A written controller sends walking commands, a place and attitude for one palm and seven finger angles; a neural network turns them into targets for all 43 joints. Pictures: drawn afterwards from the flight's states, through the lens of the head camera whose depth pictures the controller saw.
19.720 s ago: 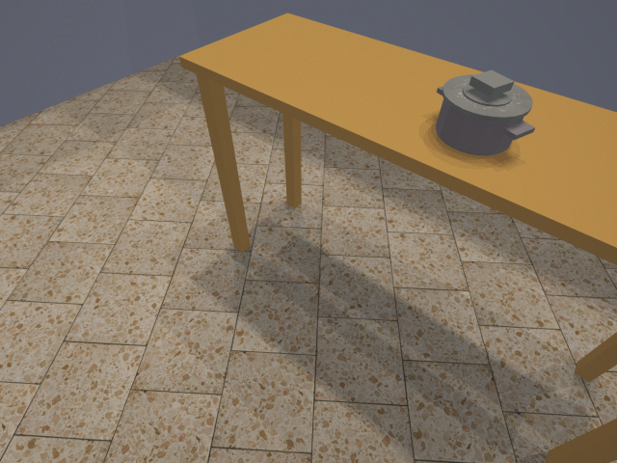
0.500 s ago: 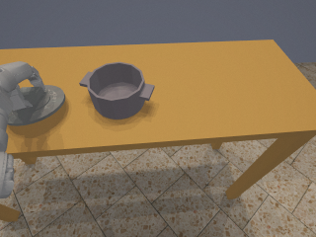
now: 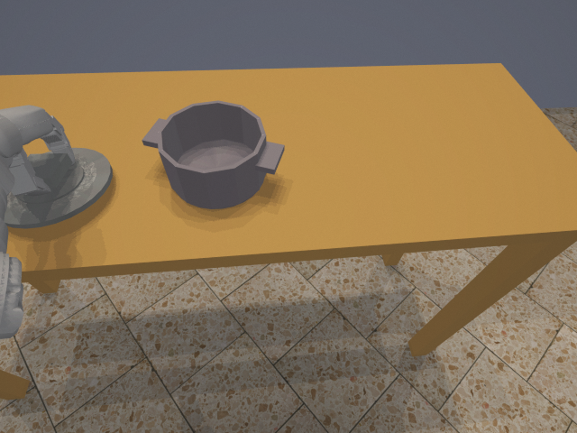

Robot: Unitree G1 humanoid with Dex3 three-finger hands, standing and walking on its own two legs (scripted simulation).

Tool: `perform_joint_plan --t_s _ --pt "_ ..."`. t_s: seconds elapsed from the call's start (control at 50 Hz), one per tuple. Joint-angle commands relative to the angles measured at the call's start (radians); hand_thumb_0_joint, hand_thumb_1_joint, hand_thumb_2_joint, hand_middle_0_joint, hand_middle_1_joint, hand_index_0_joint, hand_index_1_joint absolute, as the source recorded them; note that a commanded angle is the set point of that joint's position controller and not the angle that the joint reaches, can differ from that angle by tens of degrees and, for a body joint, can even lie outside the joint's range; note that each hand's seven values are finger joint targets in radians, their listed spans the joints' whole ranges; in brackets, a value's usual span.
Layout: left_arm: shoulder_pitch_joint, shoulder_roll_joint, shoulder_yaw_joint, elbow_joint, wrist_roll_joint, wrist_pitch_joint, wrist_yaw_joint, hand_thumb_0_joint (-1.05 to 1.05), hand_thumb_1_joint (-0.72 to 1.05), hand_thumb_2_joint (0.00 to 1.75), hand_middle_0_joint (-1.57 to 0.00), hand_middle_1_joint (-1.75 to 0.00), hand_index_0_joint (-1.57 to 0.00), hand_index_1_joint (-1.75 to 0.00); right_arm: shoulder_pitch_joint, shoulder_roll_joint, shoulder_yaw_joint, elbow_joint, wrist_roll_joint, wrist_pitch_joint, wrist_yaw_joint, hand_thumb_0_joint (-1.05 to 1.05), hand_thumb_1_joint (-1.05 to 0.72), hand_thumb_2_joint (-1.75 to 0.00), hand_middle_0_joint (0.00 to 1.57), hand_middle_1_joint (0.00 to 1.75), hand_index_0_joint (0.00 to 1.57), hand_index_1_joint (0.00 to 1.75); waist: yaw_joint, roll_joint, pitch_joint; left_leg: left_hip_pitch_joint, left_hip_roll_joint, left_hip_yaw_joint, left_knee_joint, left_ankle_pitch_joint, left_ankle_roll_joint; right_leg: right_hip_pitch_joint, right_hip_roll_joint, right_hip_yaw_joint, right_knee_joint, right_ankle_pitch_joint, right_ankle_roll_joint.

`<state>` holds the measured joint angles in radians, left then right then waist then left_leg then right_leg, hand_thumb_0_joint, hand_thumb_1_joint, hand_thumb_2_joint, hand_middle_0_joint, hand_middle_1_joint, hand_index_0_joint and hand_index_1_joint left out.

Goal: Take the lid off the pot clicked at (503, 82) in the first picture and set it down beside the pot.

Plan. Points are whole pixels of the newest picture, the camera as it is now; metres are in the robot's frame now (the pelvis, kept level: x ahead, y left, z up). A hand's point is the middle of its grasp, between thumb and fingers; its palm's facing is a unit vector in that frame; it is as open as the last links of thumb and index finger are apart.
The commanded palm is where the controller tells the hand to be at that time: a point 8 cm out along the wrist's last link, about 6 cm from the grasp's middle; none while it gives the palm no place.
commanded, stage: lower the lid onto the table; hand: left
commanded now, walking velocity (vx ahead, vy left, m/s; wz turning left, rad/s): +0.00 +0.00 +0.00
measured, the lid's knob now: (43, 170) +0.46 +0.33 +0.10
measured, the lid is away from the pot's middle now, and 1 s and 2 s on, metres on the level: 0.24 0.24 0.24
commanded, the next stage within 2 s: open the fingers wide in 0.48 s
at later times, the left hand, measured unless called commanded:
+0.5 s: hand (33, 170) +0.44 +0.32 +0.12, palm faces -0.46 -0.16 -0.87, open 8.9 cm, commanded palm +0.48 +0.32 +0.15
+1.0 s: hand (30, 178) +0.43 +0.33 +0.11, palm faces -0.40 -0.10 -0.91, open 8.9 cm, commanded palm +0.45 +0.33 +0.15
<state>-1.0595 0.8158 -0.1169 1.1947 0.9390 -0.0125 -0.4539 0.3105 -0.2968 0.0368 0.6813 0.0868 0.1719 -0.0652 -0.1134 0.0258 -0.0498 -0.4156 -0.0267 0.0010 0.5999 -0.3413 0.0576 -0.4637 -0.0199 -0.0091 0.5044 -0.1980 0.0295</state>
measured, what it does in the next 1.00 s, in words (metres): stands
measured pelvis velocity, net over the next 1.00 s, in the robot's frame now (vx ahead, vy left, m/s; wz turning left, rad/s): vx -0.01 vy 0.00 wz -0.01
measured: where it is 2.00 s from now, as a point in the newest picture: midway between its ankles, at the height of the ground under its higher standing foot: outside the picture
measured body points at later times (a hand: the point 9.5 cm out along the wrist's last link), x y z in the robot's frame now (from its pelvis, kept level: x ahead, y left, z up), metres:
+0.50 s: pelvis -0.02 -0.01 -0.01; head +0.05 +0.00 +0.43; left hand +0.46 +0.33 +0.17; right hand -0.01 -0.29 -0.13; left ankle -0.03 +0.08 -0.73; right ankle +0.03 -0.15 -0.73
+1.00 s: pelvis -0.01 +0.00 -0.01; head +0.06 +0.01 +0.43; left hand +0.45 +0.33 +0.17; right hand +0.05 -0.28 -0.13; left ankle -0.03 +0.08 -0.73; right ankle +0.03 -0.15 -0.73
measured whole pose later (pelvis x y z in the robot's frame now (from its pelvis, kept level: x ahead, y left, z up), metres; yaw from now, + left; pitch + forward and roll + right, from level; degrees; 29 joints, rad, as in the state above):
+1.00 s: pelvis -0.01 +0.00 -0.01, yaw -1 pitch +12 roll -2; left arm -0.99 0.85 -0.05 1.08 0.95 -0.13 -0.40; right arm 0.27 -0.29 0.04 0.62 0.10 0.24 -0.08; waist -0.09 0.02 -0.07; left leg -0.53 -0.01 0.01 0.70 -0.37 0.05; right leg -0.58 -0.01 0.00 0.60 -0.22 0.02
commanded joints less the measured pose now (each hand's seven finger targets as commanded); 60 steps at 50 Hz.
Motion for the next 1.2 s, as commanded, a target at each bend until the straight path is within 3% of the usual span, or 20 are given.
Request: perform_joint_plan --t_s 0.0,0.08,0.2,0.24,0.28,0.4,0.54,0.56,0.58,0.6,0.62,0.68,0.76,0.82,0.94,1.0,1.04,1.08,1.14,1.18 --pt "-0.401 0.203 0.020 -0.094 -0.004 -0.003 0.023 0.00 0.47 1.20 -0.75 -0.89 -0.77 -0.87 0.081 -0.187 -0.056 -0.071 -0.002 -0.017 -0.013 0.00 -0.90 -0.90 0.20 0.30 0.20 0.30 -0.037 0.022 -0.277 0.106 -0.010 -0.020 -0.054 0.341 0.006 0.098 0.078 -0.050 0.000 0.171 -0.068" --pt "-0.393 0.207 0.028 -0.091 -0.005 -0.009 0.024 0.00 0.47 1.20 -0.75 -0.89 -0.77 -0.87 0.096 -0.190 -0.059 -0.067 -0.001 -0.015 -0.012 0.00 -0.90 -0.90 0.20 0.30 0.20 0.30 -0.036 0.023 -0.288 0.100 -0.008 -0.022 -0.039 0.335 0.005 0.077 0.081 -0.050 0.015 0.161 -0.069" --pt "-0.373 0.194 0.000 -0.008 0.002 -0.003 0.021 0.00 0.47 1.20 -0.75 -0.89 -0.77 -0.87 0.112 -0.196 -0.052 -0.068 0.005 -0.019 -0.015 0.00 -0.90 -0.90 0.20 0.30 0.20 0.30 -0.048 -0.003 -0.231 0.008 -0.016 -0.008 -0.032 0.186 0.005 0.040 0.083 -0.053 0.028 0.093 -0.068" --pt "-0.372 0.230 0.016 0.006 0.006 -0.004 0.021 0.00 0.47 1.20 -0.75 -0.89 -0.77 -0.87 0.117 -0.200 -0.048 -0.073 0.007 -0.021 -0.019 0.00 -0.90 -0.90 0.20 0.30 0.20 0.30 -0.046 -0.028 -0.226 -0.034 -0.018 0.002 -0.029 0.147 0.006 0.057 0.082 -0.048 0.033 0.082 -0.065" --pt "-0.372 0.211 -0.008 0.017 0.008 0.000 0.017 0.00 0.47 1.20 -0.75 -0.89 -0.77 -0.87 0.117 -0.202 -0.047 -0.077 0.010 -0.023 -0.022 0.00 -0.90 -0.90 0.20 0.30 0.20 0.30 -0.052 -0.016 -0.233 -0.043 -0.018 0.006 -0.022 0.132 0.004 0.044 0.081 -0.045 0.037 0.071 -0.063" --pt "-0.406 0.265 0.018 0.001 0.022 -0.003 0.018 0.00 0.47 1.20 -0.75 -0.89 -0.77 -0.87 0.128 -0.203 -0.042 -0.082 0.011 -0.024 -0.030 0.00 -0.90 -0.90 0.20 0.30 0.20 0.30 -0.050 0.002 -0.261 -0.062 -0.018 0.008 -0.007 0.113 0.004 0.043 0.082 -0.041 0.050 0.059 -0.063" --pt "-0.440 0.230 -0.011 0.004 0.015 0.007 0.009 0.00 0.47 1.20 -0.75 -0.89 -0.77 -0.87 0.132 -0.204 -0.042 -0.074 0.013 -0.029 -0.034 0.00 -0.90 -0.90 0.20 0.30 0.20 0.30 -0.062 0.002 -0.239 -0.069 -0.012 0.005 -0.009 0.077 0.007 0.014 0.083 -0.043 0.045 0.027 -0.061" --pt "-0.252 0.244 0.046 -0.027 0.006 -0.010 0.009 0.00 0.47 1.20 -0.75 -0.89 -0.77 -0.87 0.123 -0.192 -0.050 -0.116 0.016 -0.030 -0.020 0.00 -0.90 -0.90 0.20 0.30 0.20 0.30 -0.001 0.017 -0.287 -0.053 -0.027 0.004 -0.004 0.154 0.003 0.075 0.085 -0.046 0.064 0.076 -0.072" --pt "-0.220 0.314 0.135 -0.210 0.036 -0.080 0.033 0.00 0.46 1.18 -0.74 -0.89 -0.76 -0.87 0.113 -0.189 -0.056 -0.130 0.000 -0.005 -0.024 0.00 -0.90 -0.90 0.20 0.30 0.20 0.30 0.018 -0.017 -0.327 -0.061 -0.009 0.011 0.014 0.189 0.002 0.079 0.082 -0.037 0.070 0.090 -0.073" --pt "-0.205 0.285 0.116 -0.190 0.040 -0.102 0.047 0.00 0.45 1.16 -0.73 -0.89 -0.75 -0.88 0.100 -0.182 -0.056 -0.138 -0.001 0.011 -0.028 0.00 -0.90 -0.90 0.20 0.30 0.20 0.30 0.007 -0.008 -0.317 -0.068 -0.014 0.018 0.017 0.185 0.005 0.066 0.082 -0.034 0.068 0.089 -0.075" --pt "-0.239 0.204 0.050 -0.211 0.026 -0.110 0.042 0.00 0.44 1.14 -0.72 -0.89 -0.74 -0.88 0.091 -0.177 -0.059 -0.134 0.002 0.021 -0.028 0.00 -0.90 -0.90 0.20 0.30 0.20 0.30 -0.015 -0.007 -0.277 -0.065 -0.010 0.014 0.007 0.154 0.006 0.033 0.079 -0.039 0.052 0.066 -0.071" --pt "-0.253 0.314 0.150 -0.247 -0.012 -0.122 0.047 0.00 0.41 1.10 -0.69 -0.89 -0.70 -0.88 0.085 -0.183 -0.068 -0.132 0.008 0.046 -0.032 0.00 -0.90 -0.90 0.20 0.30 0.20 0.30 -0.006 0.007 -0.308 -0.046 -0.013 0.017 0.001 0.147 0.011 0.069 0.078 -0.029 0.046 0.059 -0.070" --pt "-0.260 0.296 0.137 -0.277 0.003 -0.113 0.070 0.00 0.36 1.05 -0.65 -0.89 -0.66 -0.88 0.070 -0.172 -0.067 -0.122 0.010 0.058 -0.025 0.00 -0.90 -0.90 0.20 0.30 0.20 0.30 -0.002 0.088 -0.331 0.030 -0.012 0.004 -0.001 0.254 0.006 0.050 0.085 -0.040 0.044 0.096 -0.082" --pt "-0.244 0.278 0.110 -0.201 0.003 -0.099 0.073 0.00 0.32 1.02 -0.62 -0.88 -0.64 -0.87 0.060 -0.175 -0.055 -0.118 0.014 0.056 -0.023 0.00 -0.90 -0.90 0.20 0.30 0.20 0.30 -0.010 0.022 -0.247 -0.039 -0.013 0.013 -0.016 0.161 0.005 0.042 0.081 -0.041 0.030 0.056 -0.075" --pt "-0.256 0.268 0.104 -0.206 0.013 -0.098 0.075 0.00 0.23 0.97 -0.58 -0.85 -0.59 -0.84 0.048 -0.172 -0.053 -0.130 0.014 0.056 -0.022 0.00 -0.90 -0.90 0.20 0.30 0.20 0.30 -0.006 0.012 -0.274 -0.032 -0.013 0.013 -0.012 0.201 0.004 0.063 0.080 -0.040 0.042 0.093 -0.076" --pt "-0.228 0.311 0.149 -0.224 0.011 -0.109 0.078 0.00 0.18 0.95 -0.55 -0.83 -0.56 -0.82 0.044 -0.171 -0.054 -0.141 0.012 0.060 -0.021 0.00 -0.90 -0.90 0.20 0.30 0.20 0.30 0.008 0.006 -0.319 -0.019 -0.014 0.012 -0.005 0.259 0.004 0.097 0.079 -0.038 0.053 0.138 -0.076" --pt "-0.246 0.262 0.121 -0.279 0.004 -0.111 0.076 0.00 0.15 0.93 -0.54 -0.82 -0.55 -0.81 0.036 -0.163 -0.061 -0.145 0.008 0.067 -0.017 0.00 -0.90 -0.90 0.20 0.30 0.20 0.30 0.004 0.036 -0.351 0.028 -0.009 0.006 -0.003 0.330 0.005 0.100 0.077 -0.037 0.048 0.167 -0.075" --pt "-0.216 0.290 0.152 -0.266 0.000 -0.112 0.080 0.00 0.12 0.91 -0.52 -0.81 -0.53 -0.80 0.032 -0.165 -0.059 -0.142 0.008 0.072 -0.015 0.00 -0.90 -0.90 0.20 0.30 0.20 0.30 0.008 0.036 -0.340 0.040 -0.006 0.006 0.003 0.366 0.002 0.090 0.079 -0.040 0.050 0.176 -0.074" --pt "-0.215 0.237 0.113 -0.260 -0.010 -0.105 0.078 0.00 0.08 0.89 -0.50 -0.79 -0.51 -0.78 0.032 -0.161 -0.060 -0.141 0.009 0.074 -0.011 0.00 -0.90 -0.90 0.20 0.30 0.20 0.30 0.002 0.034 -0.305 0.043 -0.006 0.000 -0.010 0.343 0.003 0.074 0.080 -0.045 0.037 0.151 -0.076" --pt "-0.180 0.280 0.153 -0.260 -0.010 -0.110 0.082 0.00 0.04 0.88 -0.49 -0.77 -0.49 -0.77 0.030 -0.166 -0.059 -0.142 0.009 0.075 -0.009 0.00 -0.90 -0.90 0.20 0.30 0.20 0.30 0.013 0.016 -0.317 0.039 -0.006 0.003 -0.007 0.357 0.003 0.095 0.080 -0.042 0.040 0.166 -0.075"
